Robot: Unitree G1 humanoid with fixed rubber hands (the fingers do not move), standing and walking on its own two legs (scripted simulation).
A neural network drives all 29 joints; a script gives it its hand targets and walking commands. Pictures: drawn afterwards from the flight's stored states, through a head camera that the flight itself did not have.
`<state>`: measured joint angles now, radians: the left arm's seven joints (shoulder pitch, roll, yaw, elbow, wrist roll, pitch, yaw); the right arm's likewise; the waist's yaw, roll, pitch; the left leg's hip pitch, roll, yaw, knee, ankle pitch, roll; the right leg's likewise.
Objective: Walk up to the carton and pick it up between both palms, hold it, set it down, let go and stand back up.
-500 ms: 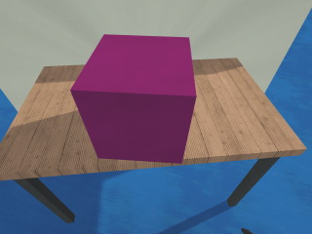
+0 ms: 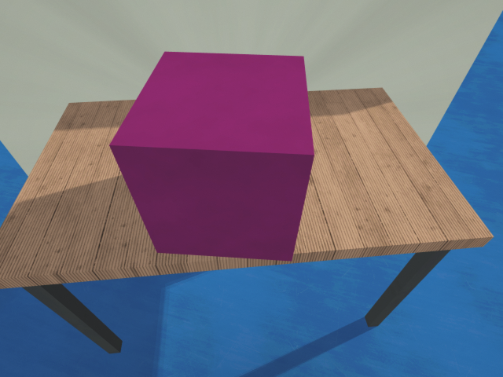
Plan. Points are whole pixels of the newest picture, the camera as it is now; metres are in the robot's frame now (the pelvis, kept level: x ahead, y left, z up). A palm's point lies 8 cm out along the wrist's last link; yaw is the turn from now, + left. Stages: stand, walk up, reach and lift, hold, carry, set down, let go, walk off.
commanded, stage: walk up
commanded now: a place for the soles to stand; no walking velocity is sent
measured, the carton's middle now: (228, 156) +0.52 +0.05 +0.06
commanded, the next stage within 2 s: none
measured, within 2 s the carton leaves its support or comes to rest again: neither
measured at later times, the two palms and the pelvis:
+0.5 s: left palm out of the picture +0.12 +0.25 -0.12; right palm out of the picture +0.11 -0.27 -0.13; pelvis +0.03 -0.01 +0.00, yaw +1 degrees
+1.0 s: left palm out of the picture +0.12 +0.26 -0.13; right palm out of the picture +0.10 -0.27 -0.12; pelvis +0.03 +0.00 -0.01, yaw +1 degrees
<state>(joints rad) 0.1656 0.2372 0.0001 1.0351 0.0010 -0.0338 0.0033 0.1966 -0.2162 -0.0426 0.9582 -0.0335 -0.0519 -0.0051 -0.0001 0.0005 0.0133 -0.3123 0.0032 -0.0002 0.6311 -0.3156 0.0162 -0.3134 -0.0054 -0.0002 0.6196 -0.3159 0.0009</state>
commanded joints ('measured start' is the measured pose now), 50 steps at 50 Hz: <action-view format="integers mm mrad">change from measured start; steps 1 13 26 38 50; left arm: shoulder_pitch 46 -84 -114 -18 33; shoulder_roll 262 252 251 376 292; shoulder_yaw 91 82 85 102 104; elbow -49 -128 -151 -133 -134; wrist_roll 30 13 4 25 15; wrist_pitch -43 -32 -22 -51 -32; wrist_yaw -5 14 16 22 1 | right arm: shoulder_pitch -37 49 82 -24 33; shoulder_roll -302 -362 -371 -291 -383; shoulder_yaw -43 -59 -66 -49 -64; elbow -73 -28 -28 -88 -61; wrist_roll -4 6 -4 13 -2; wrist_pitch -18 -43 -46 -16 -22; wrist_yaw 2 -19 -14 -5 -5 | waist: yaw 54 -8 -20 13 8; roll -22 98 83 -134 191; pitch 14 -80 -45 51 25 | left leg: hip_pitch -32 300 276 -157 61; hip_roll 109 206 251 15 213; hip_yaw -183 -251 -409 -23 -317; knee -201 -133 -239 220 -240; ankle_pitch -83 533 340 -294 0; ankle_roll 63 137 165 21 186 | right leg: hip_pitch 87 -104 -174 144 -90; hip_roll -66 -25 1 -338 -26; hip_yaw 78 -11 -15 300 -38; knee -187 26 129 -248 107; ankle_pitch -21 84 -30 267 -179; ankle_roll -71 -33 -16 -238 -49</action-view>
